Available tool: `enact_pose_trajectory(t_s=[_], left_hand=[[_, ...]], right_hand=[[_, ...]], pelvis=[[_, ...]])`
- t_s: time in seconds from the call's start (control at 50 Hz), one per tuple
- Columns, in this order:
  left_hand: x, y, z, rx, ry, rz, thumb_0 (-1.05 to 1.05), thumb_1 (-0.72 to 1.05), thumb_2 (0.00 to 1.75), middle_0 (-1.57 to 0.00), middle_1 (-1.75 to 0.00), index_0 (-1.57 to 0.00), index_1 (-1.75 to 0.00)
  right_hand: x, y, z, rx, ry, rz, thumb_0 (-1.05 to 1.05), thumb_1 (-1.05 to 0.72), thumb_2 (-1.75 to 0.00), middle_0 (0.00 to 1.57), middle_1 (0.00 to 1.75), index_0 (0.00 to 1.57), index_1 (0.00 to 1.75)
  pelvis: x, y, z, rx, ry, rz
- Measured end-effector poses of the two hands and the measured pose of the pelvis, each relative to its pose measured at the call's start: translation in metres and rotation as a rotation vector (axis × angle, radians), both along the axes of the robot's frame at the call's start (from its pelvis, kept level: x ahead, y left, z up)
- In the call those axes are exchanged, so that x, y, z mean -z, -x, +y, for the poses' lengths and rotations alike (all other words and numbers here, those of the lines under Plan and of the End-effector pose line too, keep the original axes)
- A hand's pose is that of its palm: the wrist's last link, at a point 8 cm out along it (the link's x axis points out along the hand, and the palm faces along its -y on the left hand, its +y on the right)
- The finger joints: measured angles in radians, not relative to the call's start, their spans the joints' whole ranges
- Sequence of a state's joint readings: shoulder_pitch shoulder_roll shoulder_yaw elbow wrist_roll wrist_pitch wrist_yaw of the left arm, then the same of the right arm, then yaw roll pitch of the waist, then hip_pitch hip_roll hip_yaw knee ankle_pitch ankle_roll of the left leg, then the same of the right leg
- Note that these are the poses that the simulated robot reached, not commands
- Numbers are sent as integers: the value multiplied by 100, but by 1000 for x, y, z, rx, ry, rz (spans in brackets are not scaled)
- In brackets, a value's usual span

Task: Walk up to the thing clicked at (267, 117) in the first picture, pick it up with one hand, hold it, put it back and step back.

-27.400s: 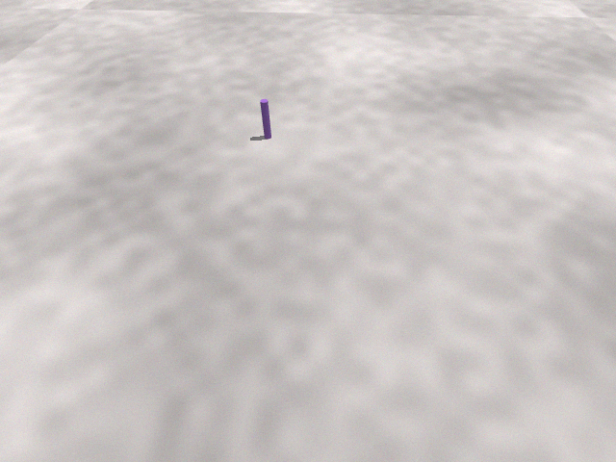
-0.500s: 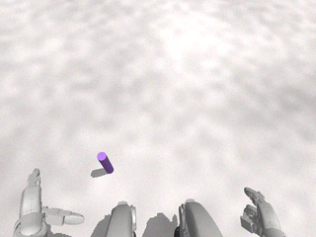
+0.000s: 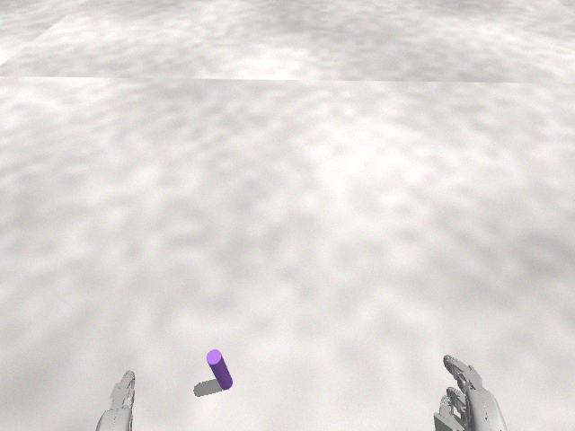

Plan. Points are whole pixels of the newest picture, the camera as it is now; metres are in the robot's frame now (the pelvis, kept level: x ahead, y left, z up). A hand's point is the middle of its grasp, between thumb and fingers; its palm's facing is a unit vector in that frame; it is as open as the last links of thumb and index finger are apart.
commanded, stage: home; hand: left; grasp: from the side
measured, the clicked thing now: (220, 370) +0.44 +0.22 -0.61
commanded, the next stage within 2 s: stand in 1.62 s
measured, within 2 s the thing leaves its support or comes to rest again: neither
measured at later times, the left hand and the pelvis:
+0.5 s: hand out of the picture +0.17 +0.18 -0.05, palm faces +0.10 -0.95 -0.29, open 17.6 cm; pelvis +0.00 +0.00 +0.00, yaw +0 degrees
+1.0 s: hand out of the picture +0.17 +0.18 -0.05, palm faces +0.10 -0.95 -0.28, open 17.5 cm; pelvis +0.00 +0.00 +0.01, yaw +0 degrees
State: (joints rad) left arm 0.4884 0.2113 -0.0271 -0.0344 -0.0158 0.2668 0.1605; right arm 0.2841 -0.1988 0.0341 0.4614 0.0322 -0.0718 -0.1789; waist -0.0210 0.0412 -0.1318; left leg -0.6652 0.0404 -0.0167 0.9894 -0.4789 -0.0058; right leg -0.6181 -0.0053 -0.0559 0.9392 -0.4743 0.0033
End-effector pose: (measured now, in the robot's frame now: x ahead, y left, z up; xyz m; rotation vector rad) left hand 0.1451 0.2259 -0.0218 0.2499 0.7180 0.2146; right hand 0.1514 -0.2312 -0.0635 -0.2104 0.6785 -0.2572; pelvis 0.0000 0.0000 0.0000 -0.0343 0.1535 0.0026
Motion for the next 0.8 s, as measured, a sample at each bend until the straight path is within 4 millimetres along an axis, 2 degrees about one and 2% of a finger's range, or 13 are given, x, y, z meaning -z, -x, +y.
enact_pose_trajectory(t_s=[0.14, 0.52, 0.8], left_hand=[[6, 8, 0, -17, 7, 28, -1, -54, 5, -5, -5, -6, -5], [3, -1, -3, 5, 12, 13, -1, -56, 4, -5, -5, -6, -5], [2, -1, -1, 3, 15, 11, -1, -56, 4, -5, -5, -6, -5]], right_hand=[[-5, -5, -4, -37, 27, -11, 2, -90, -91, 20, 30, 21, 30], [-2, 7, -9, -9, 24, 14, 2, -90, -91, 20, 30, 20, 30], [-3, 5, -7, -13, 26, 6, 2, -90, -91, 20, 30, 20, 30]], pelvis=[[-1, 4, -3, -8, -2, -10], [-4, 0, -4, -3, -3, -20], [-5, 0, -3, -3, -3, -24]])
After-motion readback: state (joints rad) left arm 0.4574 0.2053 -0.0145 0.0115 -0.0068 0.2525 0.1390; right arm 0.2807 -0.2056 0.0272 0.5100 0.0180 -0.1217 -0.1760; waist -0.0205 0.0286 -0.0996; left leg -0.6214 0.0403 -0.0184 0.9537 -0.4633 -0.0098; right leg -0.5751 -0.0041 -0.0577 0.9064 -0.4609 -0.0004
